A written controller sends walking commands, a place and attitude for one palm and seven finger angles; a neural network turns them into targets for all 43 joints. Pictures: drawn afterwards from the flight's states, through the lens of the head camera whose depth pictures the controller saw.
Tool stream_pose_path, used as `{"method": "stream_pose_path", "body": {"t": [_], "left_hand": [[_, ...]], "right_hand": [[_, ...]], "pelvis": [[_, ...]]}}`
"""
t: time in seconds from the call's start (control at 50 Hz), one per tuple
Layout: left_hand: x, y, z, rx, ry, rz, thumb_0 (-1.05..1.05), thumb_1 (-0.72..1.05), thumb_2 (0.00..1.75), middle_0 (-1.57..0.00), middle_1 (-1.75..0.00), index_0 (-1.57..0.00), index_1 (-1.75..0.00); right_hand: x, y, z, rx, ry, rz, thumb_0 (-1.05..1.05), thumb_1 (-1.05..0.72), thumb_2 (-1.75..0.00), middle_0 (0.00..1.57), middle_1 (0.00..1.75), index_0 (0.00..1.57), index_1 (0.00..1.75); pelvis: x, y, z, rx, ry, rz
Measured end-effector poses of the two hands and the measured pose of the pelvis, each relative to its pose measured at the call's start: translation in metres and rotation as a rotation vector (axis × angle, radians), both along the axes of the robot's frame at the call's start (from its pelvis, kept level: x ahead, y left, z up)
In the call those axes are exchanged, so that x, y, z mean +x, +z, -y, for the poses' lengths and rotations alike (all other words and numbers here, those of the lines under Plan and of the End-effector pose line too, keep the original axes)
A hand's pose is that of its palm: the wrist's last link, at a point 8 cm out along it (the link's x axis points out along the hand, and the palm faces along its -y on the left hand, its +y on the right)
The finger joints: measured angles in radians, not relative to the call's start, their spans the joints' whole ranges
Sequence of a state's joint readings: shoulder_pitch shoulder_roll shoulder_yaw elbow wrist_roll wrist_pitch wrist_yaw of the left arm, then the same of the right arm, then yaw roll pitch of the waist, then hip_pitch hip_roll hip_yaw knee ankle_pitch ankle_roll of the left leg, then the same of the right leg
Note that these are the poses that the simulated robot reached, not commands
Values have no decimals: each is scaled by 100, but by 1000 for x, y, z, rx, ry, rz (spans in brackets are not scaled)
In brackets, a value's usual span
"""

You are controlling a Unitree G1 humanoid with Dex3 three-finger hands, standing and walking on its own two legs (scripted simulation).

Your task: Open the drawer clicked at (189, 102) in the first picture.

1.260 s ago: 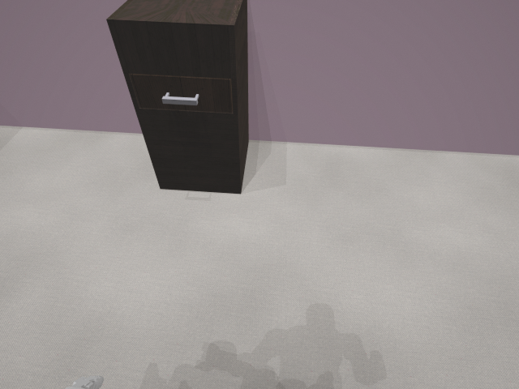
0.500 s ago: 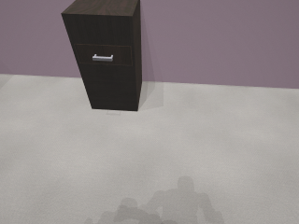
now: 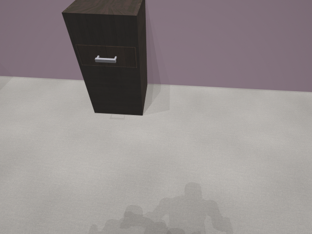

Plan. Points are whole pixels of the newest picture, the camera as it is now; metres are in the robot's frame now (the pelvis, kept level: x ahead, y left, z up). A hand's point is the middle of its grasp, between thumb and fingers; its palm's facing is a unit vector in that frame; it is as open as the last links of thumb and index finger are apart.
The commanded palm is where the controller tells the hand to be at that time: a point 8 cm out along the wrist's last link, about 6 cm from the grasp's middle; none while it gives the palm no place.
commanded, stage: look at it before walking up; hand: left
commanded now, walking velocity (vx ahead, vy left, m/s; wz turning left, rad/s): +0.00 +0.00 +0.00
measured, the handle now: (106, 58) +1.17 +0.40 -0.20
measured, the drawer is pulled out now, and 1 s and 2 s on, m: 0.00 0.00 0.00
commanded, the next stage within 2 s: walk to a spot facing it in 0.28 s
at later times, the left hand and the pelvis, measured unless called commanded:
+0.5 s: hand out of the picture +0.08 +0.25 -0.15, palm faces +0.01 -0.94 -0.34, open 7.3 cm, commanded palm none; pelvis +0.01 +0.00 +0.00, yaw +1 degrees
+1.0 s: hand out of the picture +0.04 +0.28 -0.18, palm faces +0.31 -0.93 -0.18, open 7.4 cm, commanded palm none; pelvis +0.07 +0.08 +0.00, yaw +17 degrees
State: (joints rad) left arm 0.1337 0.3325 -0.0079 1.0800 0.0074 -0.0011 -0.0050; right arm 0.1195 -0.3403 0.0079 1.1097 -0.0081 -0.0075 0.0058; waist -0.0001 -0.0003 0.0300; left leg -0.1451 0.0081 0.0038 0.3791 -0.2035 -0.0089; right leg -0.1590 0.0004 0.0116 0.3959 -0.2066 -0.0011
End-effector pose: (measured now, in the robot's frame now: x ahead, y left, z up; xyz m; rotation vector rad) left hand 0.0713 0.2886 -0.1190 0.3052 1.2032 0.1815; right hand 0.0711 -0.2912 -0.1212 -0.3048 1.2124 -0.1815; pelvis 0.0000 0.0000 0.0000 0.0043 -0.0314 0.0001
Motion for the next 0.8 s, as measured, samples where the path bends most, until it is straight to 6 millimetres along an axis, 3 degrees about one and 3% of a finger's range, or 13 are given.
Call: {"method": "stream_pose_path", "body": {"t": [0.54,0.68,0.8], "left_hand": [[2,-1,2,7,48,18,1,91,90,-20,-30,-21,-30],[-33,-20,10,-76,150,26,1,91,90,-20,-30,-21,-30],[-80,-49,-9,-142,272,-61,1,91,90,-21,-30,-21,-30]], "right_hand": [[14,-4,-4,7,27,-4,1,-90,-90,20,30,20,30],[9,-13,-39,43,89,-89,1,-90,-90,20,30,20,30],[26,-19,-87,57,160,-83,1,-90,-90,20,30,20,30]], "pelvis": [[4,-3,2,-2,38,-7],[7,-8,-13,-25,138,-6],[21,-22,-47,-27,231,-9]]}}
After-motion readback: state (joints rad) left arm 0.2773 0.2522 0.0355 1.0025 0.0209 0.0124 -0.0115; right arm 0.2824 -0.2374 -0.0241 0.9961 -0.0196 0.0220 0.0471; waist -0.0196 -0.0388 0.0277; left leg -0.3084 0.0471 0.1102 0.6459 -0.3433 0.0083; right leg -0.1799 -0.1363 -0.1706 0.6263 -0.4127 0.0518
